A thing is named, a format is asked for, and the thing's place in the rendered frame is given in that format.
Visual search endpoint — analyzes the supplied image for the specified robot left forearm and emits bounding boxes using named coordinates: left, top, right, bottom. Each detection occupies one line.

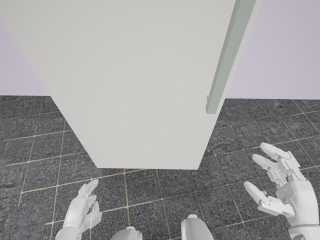
left=55, top=226, right=82, bottom=240

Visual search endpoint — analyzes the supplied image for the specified robot right thigh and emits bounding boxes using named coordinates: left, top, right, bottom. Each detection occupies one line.
left=181, top=218, right=214, bottom=240

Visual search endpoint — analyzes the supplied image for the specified fridge door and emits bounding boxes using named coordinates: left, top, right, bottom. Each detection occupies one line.
left=0, top=0, right=263, bottom=170

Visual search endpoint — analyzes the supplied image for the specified handle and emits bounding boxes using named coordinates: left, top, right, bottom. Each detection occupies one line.
left=205, top=0, right=256, bottom=114

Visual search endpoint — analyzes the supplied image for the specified robot right shin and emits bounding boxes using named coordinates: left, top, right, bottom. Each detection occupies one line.
left=188, top=214, right=198, bottom=218

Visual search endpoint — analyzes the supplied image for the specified robot left hand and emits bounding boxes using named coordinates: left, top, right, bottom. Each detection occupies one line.
left=63, top=179, right=102, bottom=233

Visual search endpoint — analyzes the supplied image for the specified robot right forearm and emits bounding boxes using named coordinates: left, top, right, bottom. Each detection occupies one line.
left=288, top=224, right=320, bottom=240

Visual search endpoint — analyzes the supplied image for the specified robot right hand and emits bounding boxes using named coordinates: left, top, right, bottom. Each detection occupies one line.
left=243, top=142, right=319, bottom=226

